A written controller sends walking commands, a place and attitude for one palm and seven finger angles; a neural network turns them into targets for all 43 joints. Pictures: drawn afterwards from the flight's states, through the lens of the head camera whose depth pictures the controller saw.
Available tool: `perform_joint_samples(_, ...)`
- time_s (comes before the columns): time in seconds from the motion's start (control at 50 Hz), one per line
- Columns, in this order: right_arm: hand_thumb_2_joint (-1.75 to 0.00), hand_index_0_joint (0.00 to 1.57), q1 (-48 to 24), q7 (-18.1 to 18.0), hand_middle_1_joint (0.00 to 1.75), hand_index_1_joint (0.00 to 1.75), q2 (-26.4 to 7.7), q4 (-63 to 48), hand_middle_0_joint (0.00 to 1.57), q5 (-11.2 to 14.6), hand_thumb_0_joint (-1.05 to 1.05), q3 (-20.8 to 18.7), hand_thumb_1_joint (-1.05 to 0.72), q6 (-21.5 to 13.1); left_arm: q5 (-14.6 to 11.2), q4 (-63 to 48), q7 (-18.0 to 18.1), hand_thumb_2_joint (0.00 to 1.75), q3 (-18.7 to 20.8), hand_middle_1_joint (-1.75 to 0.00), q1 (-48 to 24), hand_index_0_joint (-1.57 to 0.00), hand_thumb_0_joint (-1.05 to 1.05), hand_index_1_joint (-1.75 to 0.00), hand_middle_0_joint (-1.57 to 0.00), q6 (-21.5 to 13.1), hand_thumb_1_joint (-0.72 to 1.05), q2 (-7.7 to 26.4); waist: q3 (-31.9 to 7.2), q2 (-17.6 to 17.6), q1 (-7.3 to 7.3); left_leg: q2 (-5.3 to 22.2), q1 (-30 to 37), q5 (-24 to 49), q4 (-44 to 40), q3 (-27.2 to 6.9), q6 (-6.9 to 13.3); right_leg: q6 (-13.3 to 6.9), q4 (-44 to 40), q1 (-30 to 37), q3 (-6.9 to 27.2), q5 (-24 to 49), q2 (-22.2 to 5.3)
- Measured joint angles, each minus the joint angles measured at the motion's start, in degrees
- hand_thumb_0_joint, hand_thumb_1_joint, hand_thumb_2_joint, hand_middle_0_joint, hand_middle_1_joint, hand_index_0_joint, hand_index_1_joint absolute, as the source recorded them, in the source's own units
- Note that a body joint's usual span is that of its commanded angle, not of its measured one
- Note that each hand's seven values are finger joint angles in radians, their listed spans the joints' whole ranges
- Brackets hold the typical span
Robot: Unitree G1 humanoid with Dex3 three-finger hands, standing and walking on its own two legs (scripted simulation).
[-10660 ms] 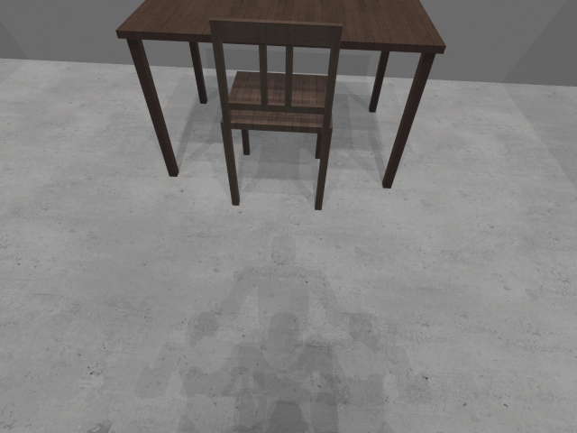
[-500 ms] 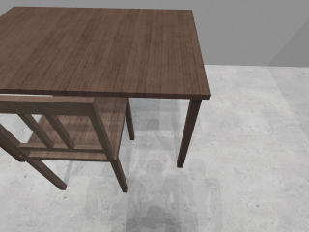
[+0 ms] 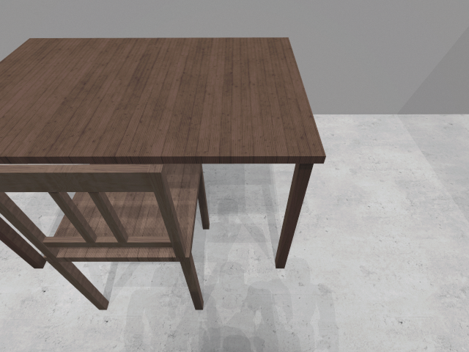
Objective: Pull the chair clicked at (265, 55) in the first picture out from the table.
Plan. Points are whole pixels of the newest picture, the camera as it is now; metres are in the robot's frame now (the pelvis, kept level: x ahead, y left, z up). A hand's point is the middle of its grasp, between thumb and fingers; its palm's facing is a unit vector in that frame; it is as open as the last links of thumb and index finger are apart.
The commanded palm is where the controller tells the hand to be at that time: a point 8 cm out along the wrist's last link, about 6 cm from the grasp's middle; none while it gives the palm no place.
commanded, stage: come to a stop and stand still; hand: left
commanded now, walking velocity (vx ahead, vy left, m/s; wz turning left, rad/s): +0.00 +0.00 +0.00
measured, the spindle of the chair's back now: (75, 216) +0.43 +0.43 -0.11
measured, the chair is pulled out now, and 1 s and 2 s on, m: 0.00 0.00 0.00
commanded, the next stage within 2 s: look again from close up in 0.12 s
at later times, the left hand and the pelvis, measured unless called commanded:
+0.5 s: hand out of the picture +0.02 +0.16 -0.17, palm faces -0.01 -0.98 -0.19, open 7.3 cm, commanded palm none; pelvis +0.02 -0.01 +0.00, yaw -1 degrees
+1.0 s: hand out of the picture +0.04 +0.15 -0.17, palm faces -0.01 -0.98 -0.20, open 7.3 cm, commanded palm none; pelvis +0.04 -0.02 +0.00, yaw -2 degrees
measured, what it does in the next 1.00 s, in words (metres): stands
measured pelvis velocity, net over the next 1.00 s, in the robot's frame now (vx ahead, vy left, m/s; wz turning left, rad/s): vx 0.04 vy -0.02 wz -0.03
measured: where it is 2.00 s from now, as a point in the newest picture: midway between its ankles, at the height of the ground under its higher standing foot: outside the picture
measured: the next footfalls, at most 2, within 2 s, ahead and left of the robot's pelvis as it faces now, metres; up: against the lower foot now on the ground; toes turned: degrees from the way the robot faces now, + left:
none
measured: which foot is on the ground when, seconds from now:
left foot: down 0.00-1.00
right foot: down 0.00-1.00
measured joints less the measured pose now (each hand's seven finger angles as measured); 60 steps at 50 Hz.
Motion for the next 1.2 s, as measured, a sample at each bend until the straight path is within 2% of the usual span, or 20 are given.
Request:
perform_joint_samples(0.2, -0.9, 0.2, 1.9, -0.1, 0.3, 0.3, 1.6, 4.6, 0.2, 0.3, 0.01, 0.9, -0.91, -0.7, -0.4, 2.5, 0.1, 0.89, -0.3, -0.3, -0.6, -0.2, 0.01, -0.3, -0.2, -0.4, 0.91, -0.9, 1.4, 0.0, -0.61, 0.0, 1.3, -0.1, -1.3, 0.5, 0.0, 0.2, -0.7, 0.7, 0.6, -0.3, 0.1)
perform_joint_samples(0.46, -0.9, 0.2, 1.0, -0.5, 0.3, 0.3, 3.5, 7.3, 0.2, 0.5, 0.01, 0.8, -0.9, -1.1, -0.4, 4.3, 0.5, 0.89, -0.3, -0.3, -0.8, -0.2, 0.01, -0.3, -0.2, -0.7, 0.92, -2.0, 2.1, -0.7, -0.67, 0.9, 2.2, -1.5, -1.0, 0.9, -0.8, -0.4, -0.5, 1.5, 0.9, -1.4, 1.0)
perform_joint_samples(0.8, -0.9, 0.2, -0.6, -1.0, 0.3, 0.3, 2.7, 7.6, 0.2, 0.5, 0.01, 0.4, -0.91, -1.3, -0.4, 4.7, 0.5, 0.89, -0.2, -0.3, -0.4, -0.2, 0.01, -0.3, -0.2, -0.9, 0.92, -2.1, 1.8, -1.1, -0.31, 1.9, 3.5, -2.5, -1.2, 1.0, -1.8, -1.2, -0.7, 2.6, 1.0, -2.4, 2.1)
perform_joint_samples(1.2, -0.9, 0.2, 0.0, -1.0, 0.3, 0.3, 3.2, 8.4, 0.2, 0.5, 0.01, 0.5, -0.91, -1.0, -0.4, 4.2, 0.6, 0.89, 0.0, -0.3, -0.4, -0.2, 0.01, -0.3, -0.2, -1.2, 0.92, -1.5, 1.3, -0.9, -0.37, 2.9, 4.5, -2.2, -2.0, 0.2, -3.1, -2.4, -1.5, 3.8, 0.2, -2.6, 3.1)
